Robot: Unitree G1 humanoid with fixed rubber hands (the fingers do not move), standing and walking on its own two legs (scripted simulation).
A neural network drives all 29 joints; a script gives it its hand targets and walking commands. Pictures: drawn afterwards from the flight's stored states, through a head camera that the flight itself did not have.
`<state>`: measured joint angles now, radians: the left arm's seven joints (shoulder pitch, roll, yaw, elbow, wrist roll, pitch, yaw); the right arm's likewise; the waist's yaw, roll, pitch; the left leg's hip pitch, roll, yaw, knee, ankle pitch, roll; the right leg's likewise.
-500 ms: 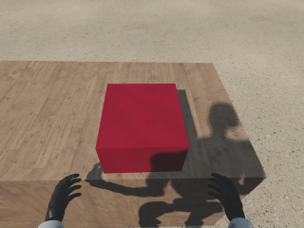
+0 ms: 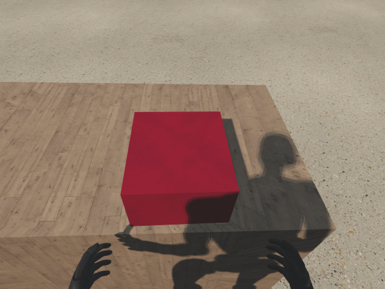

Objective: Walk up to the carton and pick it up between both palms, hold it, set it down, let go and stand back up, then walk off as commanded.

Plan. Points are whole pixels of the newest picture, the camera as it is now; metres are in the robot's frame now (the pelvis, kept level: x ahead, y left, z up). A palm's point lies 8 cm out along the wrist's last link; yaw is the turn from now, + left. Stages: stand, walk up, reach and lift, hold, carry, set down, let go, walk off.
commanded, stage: set down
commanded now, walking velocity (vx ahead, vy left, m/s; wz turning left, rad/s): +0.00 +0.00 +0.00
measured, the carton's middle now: (179, 164) +0.47 +0.06 -0.04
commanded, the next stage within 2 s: let go in 0.54 s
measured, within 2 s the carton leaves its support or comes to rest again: neither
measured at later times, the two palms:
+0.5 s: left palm out of the picture +0.15 +0.22 -0.08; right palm out of the picture +0.16 -0.22 -0.07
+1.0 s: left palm out of the picture +0.16 +0.21 -0.08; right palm out of the picture +0.15 -0.24 -0.08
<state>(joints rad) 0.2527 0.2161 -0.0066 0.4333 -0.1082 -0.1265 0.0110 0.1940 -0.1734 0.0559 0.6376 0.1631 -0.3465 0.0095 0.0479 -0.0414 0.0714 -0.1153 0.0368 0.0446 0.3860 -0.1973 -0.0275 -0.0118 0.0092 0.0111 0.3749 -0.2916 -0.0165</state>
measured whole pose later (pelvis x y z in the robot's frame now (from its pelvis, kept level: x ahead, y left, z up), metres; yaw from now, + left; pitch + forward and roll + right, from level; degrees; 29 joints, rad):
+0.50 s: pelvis +0.00 -0.01 +0.00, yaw +0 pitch -6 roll +1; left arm 0.22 0.21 0.01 0.51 -0.02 0.06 -0.02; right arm 0.17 -0.14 0.03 0.68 0.01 -0.21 -0.03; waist 0.02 -0.04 0.11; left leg -0.06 0.05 0.05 0.34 -0.18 -0.04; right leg 0.02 0.02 0.02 0.36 -0.29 -0.03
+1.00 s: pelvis +0.00 -0.01 +0.00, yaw -1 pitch -4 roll +1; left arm 0.19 0.19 0.01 0.52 0.00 0.10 -0.01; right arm 0.15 -0.18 -0.01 0.76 0.00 -0.23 -0.01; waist 0.01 -0.04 0.08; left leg -0.10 0.05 0.06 0.36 -0.19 -0.04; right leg -0.02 0.02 0.03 0.38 -0.29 -0.02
